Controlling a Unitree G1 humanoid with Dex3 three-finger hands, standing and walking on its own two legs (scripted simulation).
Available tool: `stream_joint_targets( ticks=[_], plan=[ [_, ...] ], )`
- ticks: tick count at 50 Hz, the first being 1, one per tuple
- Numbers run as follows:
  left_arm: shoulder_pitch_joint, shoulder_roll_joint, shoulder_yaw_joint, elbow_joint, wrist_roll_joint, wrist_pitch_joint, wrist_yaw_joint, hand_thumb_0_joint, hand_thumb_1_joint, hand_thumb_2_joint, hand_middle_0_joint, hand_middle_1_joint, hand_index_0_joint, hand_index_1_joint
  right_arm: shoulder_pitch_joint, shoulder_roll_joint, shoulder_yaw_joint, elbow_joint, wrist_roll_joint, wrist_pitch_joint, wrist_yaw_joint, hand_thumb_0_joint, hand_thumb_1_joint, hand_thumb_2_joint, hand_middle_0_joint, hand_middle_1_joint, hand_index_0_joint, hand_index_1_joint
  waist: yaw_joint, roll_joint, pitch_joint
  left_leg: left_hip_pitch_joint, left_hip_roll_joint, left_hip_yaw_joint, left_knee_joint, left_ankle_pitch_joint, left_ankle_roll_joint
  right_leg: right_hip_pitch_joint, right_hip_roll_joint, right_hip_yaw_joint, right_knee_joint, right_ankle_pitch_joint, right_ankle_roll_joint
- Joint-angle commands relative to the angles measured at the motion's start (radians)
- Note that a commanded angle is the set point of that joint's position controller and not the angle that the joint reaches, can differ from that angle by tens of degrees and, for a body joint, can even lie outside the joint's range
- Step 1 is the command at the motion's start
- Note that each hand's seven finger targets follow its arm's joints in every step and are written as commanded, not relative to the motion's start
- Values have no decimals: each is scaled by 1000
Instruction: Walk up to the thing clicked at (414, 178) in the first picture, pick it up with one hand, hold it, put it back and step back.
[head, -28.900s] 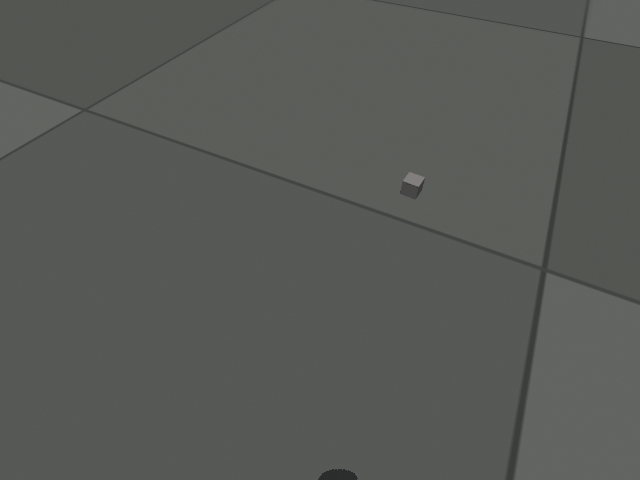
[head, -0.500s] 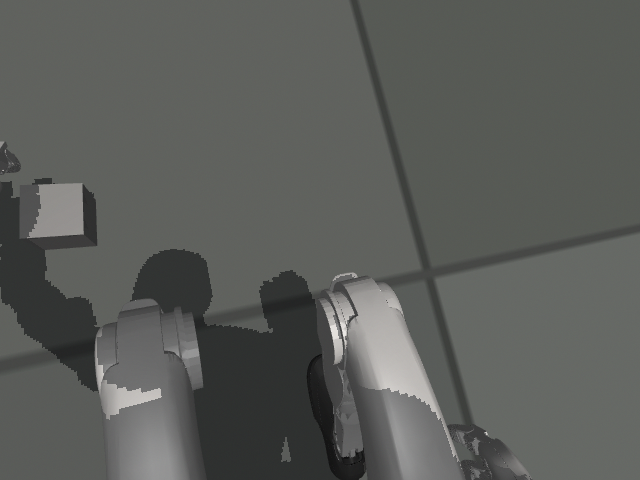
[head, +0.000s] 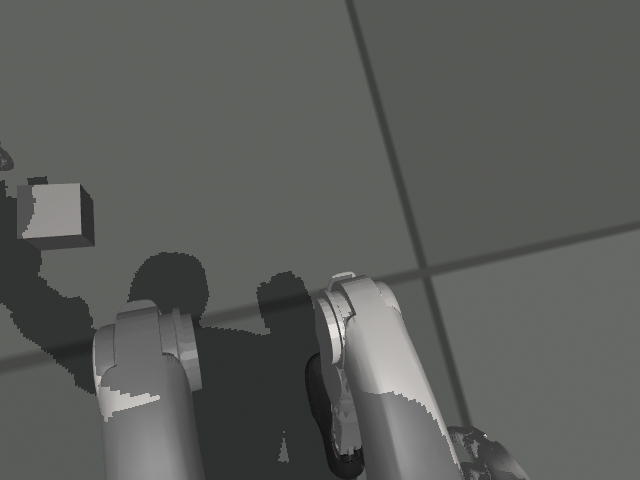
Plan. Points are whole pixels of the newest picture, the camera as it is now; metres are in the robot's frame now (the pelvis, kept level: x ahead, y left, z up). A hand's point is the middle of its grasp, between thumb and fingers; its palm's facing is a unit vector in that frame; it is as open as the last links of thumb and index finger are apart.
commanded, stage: approach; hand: left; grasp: from above
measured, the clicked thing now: (58, 217) +0.48 +0.30 -0.29
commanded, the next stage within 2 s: close in in 0.70 s
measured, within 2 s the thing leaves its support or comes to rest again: neither
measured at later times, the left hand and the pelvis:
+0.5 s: hand (51, 191) +0.48 +0.28 -0.18, palm faces -0.43 -0.03 -0.90, open 13.0 cm; pelvis +0.00 +0.00 -0.01, yaw -1 degrees
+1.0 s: hand (6, 206) +0.45 +0.31 -0.15, palm faces -0.50 -0.06 -0.86, open 12.8 cm; pelvis +0.00 +0.00 +0.01, yaw +0 degrees
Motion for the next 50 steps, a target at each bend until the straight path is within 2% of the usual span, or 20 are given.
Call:
stream_joint_targets(
  ticks=[1, 2, 3, 4, 11, 13, 18, 21, 22, 23, 25, 26, 31, 34, 39, 41, 42, 44, 46, 50],
  plan=[
    [-289, 306, 63, -173, -34, -10, 49, 0, -394, 879, -234, -841, -225, -851, 170, -250, -90, -19, 2, -3, -11, 0, -913, -904, 200, 300, 200, 300, 23, 352, -678, 558, 6, 123, -247, 137, 54, 261, 11, -93, -241, 200, -89],
    [-271, 285, 48, -161, -27, -6, 47, 0, -393, 879, -232, -849, -224, -856, 175, -247, -87, -18, -3, -3, -10, 0, -912, -903, 200, 300, 200, 300, 20, 358, -670, 560, 5, 124, -253, 137, 53, 264, 12, -95, -243, 201, -90],
    [-261, 256, 33, -142, -28, -2, 45, 0, -473, 959, -238, -800, -193, -848, 174, -245, -86, -15, -2, -4, -9, 0, -917, -905, 199, 300, 199, 300, 11, 344, -647, 556, 6, 119, -256, 132, 53, 247, 11, -99, -238, 196, -90],
    [-288, 240, 14, -154, -24, -2, 45, 0, -393, 879, -221, -874, -218, -876, 173, -245, -87, -17, -1, -2, -9, 0, -908, -898, 200, 300, 200, 300, -1, 347, -642, 549, 7, 118, -258, 120, 53, 240, 14, -101, -247, 190, -90],
    [-451, 137, -84, -136, -30, 7, 66, 0, -387, 874, -213, -900, -218, -894, 210, -249, -79, 4, -1, -13, -14, 0, -910, -898, 200, 300, 200, 300, -73, 317, -629, 531, 10, 110, -242, 109, 56, 220, 15, -105, -261, 195, -86],
    [-471, 133, -98, -83, -10, 20, 84, 0, -398, 892, -214, -899, -216, -898, 208, -252, -68, 3, -6, -18, -16, 0, -910, -898, 200, 300, 200, 300, -86, 328, -609, 528, 12, 107, -239, 103, 53, 202, 17, -111, -255, 191, -88],
    [-460, 184, -63, 78, 31, 70, 140, 0, -352, 874, -260, -873, -260, -873, 210, -257, -35, -6, -20, -31, -17, 0, -912, -899, 200, 300, 200, 300, -79, 330, -583, 496, 7, 120, -232, 117, 56, 225, 18, -108, -242, 208, -89],
    [-450, 222, -33, 97, 37, 103, 164, 0, -338, 855, -283, -833, -278, -839, 198, -265, -22, -30, -25, -38, -17, 0, -912, -899, 200, 300, 200, 300, -75, 374, -601, 513, 7, 120, -244, 113, 54, 231, 18, -115, -227, 204, -93],
    [-418, 209, -44, 119, 37, 120, 164, 0, -337, 848, -278, -835, -276, -838, 188, -262, -19, -33, -23, -40, -16, 0, -911, -898, 200, 300, 200, 300, -73, 365, -597, 513, 10, 122, -239, 119, 55, 234, 21, -113, -226, 215, -92],
    [-420, 229, -28, 94, 30, 128, 167, 0, -347, 858, -273, -832, -268, -837, 190, -266, -18, -38, -23, -45, -14, 0, -912, -899, 200, 300, 200, 300, -78, 366, -608, 505, 10, 124, -231, 129, 59, 247, 22, -111, -225, 229, -89],
    [-399, 275, 9, 37, 5, 145, 167, 0, -350, 871, -273, -837, -267, -843, 179, -267, -19, -47, -15, -49, -12, 0, -912, -898, 200, 300, 200, 300, -38, 394, -669, 515, 10, 131, -231, 145, 59, 282, 21, -101, -216, 243, -91],
    [-378, 297, 29, 26, -1, 154, 165, 0, -344, 860, -281, -827, -275, -833, 183, -269, -23, -53, -16, -52, -9, 0, -914, -899, 200, 300, 200, 300, -35, 402, -669, 510, 9, 136, -225, 147, 61, 295, 20, -95, -218, 245, -88],
    [-329, 323, 68, -170, -63, 164, 109, 0, -359, 856, -287, -776, -271, -792, 187, -262, -53, -63, 4, -49, -9, 0, -912, -899, 200, 300, 200, 300, -6, 408, -750, 521, 14, 143, -231, 155, 62, 348, 16, -78, -232, 251, -86],
    [-330, 287, 37, -227, -88, 153, 49, 0, -365, 847, -286, -774, -270, -790, 215, -253, -76, -46, 14, -37, -12, 0, -914, -900, 200, 300, 200, 300, -21, 373, -750, 509, 16, 142, -225, 149, 66, 364, 17, -65, -262, 251, -80],
    [-335, 113, -85, -202, -130, 112, -49, 0, -362, 885, -293, -801, -275, -820, 266, -248, -90, -24, 23, -23, -11, 0, -916, -901, 200, 300, 200, 300, -78, 272, -614, 456, 15, 122, -241, 80, 66, 324, 16, -81, -313, 177, -84],
    [-336, 140, -88, -190, -128, 85, -70, 0, -348, 841, -278, -832, -279, -831, 269, -257, -92, -21, 25, -17, -14, 0, -918, -902, 199, 300, 199, 300, -68, 238, -614, 460, 16, 114, -239, 90, 67, 333, 20, -87, -315, 185, -83],
    [-324, 145, -85, -177, -122, 72, -74, 0, -336, 823, -273, -842, -281, -833, 268, -261, -88, -29, 24, -12, -14, 0, -916, -901, 199, 300, 199, 300, -73, 220, -600, 447, 12, 112, -237, 106, 66, 345, 18, -93, -312, 198, -81],
    [-296, 128, -96, -134, -113, 50, -67, 0, -310, 824, -280, -873, -296, -857, 248, -250, -75, -31, 21, -5, -11, 0, -917, -901, 199, 300, 199, 300, -53, 226, -589, 472, 13, 110, -240, 137, 62, 336, 19, -95, -295, 224, -81],
    [-308, 125, -98, -91, -102, 28, -43, 0, -312, 822, -260, -893, -282, -871, 230, -259, -60, -39, 17, -2, -11, 0, -914, -900, 199, 300, 199, 300, -63, 221, -560, 484, 13, 99, -237, 154, 58, 306, 20, -109, -281, 233, -84],
    [-364, 209, -48, -66, -29, -17, 32, 0, -331, 816, -242, -886, -262, -864, 195, -262, -37, -47, -4, 3, -6, 0, -911, -899, 199, 300, 199, 300, -54, 314, -573, 524, 14, 100, -234, 166, 50, 281, 21, -118, -244, 240, -87]
  ],
)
